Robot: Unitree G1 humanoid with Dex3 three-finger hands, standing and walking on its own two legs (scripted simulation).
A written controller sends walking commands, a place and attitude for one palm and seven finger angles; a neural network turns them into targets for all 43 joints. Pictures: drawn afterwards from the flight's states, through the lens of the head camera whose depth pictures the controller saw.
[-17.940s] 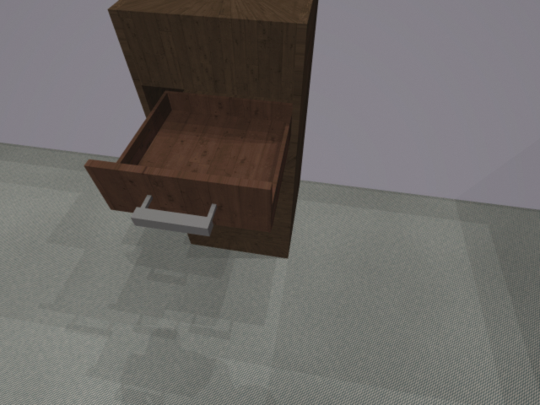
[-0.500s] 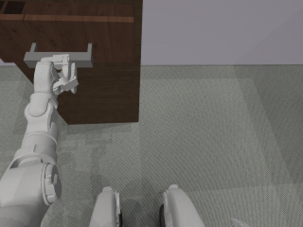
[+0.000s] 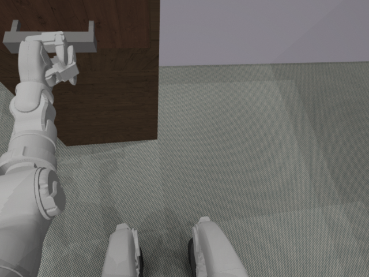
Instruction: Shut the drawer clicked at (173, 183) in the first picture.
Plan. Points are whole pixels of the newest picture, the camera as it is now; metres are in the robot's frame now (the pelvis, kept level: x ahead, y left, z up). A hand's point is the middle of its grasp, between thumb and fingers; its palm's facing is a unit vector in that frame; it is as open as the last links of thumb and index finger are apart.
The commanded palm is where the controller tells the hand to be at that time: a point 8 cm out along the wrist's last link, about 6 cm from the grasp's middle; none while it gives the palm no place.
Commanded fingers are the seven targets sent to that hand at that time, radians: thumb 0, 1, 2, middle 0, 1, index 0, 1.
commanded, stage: push the drawer shut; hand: left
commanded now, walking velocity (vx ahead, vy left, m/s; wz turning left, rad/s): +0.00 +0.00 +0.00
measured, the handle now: (54, 33) +0.62 +0.21 +0.06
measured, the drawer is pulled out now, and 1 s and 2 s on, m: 0.01 0.00 0.00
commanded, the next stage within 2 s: pull the fist back off the drawer in 0.32 s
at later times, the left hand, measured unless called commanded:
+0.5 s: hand (64, 57) +0.55 +0.19 +0.06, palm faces +0.00 -1.00 -0.05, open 3.3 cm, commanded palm +0.57 +0.20 +0.06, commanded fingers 0.00 0.90 0.90 -1.40 -1.60 -1.40 -1.60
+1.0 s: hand (74, 61) +0.54 +0.17 +0.06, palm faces +0.02 -1.00 -0.03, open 3.2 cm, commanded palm +0.51 +0.21 +0.06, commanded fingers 0.00 0.90 0.90 -1.40 -1.60 -1.40 -1.60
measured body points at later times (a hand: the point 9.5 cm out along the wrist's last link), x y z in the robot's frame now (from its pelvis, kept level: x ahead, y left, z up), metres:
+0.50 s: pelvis -0.02 +0.00 -0.02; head +0.16 +0.05 +0.39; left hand +0.55 +0.24 +0.07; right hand -0.02 -0.26 -0.11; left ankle +0.05 +0.12 -0.61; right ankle +0.04 -0.14 -0.61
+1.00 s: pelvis -0.01 +0.00 +0.00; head +0.16 +0.03 +0.41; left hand +0.53 +0.22 +0.07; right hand -0.01 -0.25 -0.11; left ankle +0.05 +0.12 -0.61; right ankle +0.03 -0.14 -0.61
